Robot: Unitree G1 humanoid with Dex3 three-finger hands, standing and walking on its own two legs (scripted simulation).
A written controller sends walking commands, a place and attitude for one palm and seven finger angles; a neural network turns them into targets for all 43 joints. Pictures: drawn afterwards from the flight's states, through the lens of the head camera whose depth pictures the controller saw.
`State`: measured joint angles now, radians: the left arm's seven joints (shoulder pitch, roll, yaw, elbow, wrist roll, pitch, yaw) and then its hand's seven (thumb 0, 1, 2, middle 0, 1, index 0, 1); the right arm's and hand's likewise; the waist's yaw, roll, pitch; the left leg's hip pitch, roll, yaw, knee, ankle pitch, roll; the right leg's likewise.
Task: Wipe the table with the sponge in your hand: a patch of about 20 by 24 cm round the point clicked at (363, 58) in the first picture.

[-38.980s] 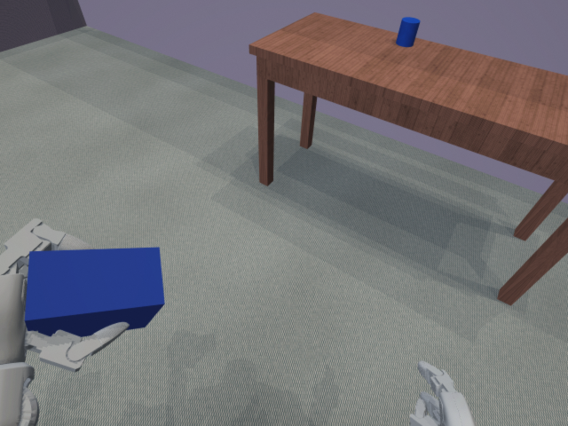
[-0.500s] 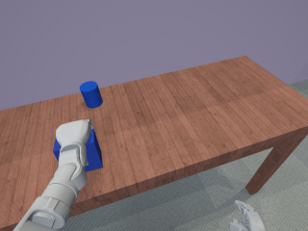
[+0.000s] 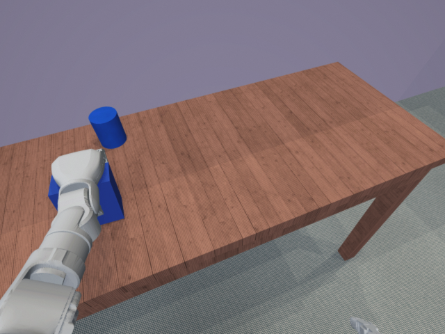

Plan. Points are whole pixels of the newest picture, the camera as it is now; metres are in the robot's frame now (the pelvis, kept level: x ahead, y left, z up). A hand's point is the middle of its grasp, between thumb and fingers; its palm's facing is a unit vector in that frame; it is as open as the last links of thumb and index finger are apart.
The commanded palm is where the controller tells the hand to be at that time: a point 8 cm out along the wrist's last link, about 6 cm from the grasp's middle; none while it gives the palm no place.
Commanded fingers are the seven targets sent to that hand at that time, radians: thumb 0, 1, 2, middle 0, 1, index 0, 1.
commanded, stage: wipe forward along the middle lane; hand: left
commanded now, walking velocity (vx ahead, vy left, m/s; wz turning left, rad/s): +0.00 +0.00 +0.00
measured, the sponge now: (92, 203) +0.37 +0.30 +0.00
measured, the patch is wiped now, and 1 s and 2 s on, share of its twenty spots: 1.00 1.00 1.00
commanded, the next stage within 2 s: slide back across to the first lane in 0.54 s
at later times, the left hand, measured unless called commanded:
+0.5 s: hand (84, 172) +0.42 +0.32 +0.04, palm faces -0.10 +0.00 -1.00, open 10.4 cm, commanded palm +0.41 +0.30 +0.08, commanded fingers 0.00 0.10 1.30 -1.20 -1.60 -1.20 -1.60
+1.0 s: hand (74, 164) +0.44 +0.34 +0.05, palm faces -0.09 -0.02 -1.00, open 10.5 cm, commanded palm +0.41 +0.34 +0.10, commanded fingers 0.00 0.10 1.30 -1.20 -1.60 -1.20 -1.60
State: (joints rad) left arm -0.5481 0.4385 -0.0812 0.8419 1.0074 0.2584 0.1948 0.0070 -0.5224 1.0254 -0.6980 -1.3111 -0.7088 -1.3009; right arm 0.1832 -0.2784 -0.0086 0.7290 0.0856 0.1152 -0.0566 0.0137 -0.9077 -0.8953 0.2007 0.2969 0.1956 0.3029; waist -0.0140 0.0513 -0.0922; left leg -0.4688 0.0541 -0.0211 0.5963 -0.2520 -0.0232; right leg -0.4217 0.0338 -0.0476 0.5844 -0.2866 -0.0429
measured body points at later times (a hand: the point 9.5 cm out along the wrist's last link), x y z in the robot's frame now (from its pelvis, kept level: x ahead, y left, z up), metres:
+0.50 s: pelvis +0.00 +0.02 +0.00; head +0.04 +0.02 +0.44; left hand +0.42 +0.31 +0.10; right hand +0.09 -0.24 -0.13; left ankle +0.03 +0.15 -0.73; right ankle +0.00 -0.09 -0.73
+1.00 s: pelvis +0.02 +0.03 +0.00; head +0.06 +0.03 +0.45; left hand +0.44 +0.34 +0.10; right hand +0.07 -0.24 -0.13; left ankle +0.03 +0.15 -0.73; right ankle +0.00 -0.09 -0.73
